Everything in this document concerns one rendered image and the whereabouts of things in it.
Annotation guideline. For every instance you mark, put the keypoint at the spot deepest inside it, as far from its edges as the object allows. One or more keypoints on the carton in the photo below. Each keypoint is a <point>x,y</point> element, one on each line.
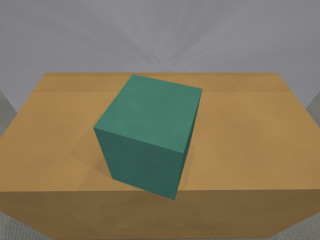
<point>146,131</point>

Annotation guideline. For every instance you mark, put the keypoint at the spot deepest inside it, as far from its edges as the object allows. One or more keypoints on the pedestal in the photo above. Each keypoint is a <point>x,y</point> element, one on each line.
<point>252,169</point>

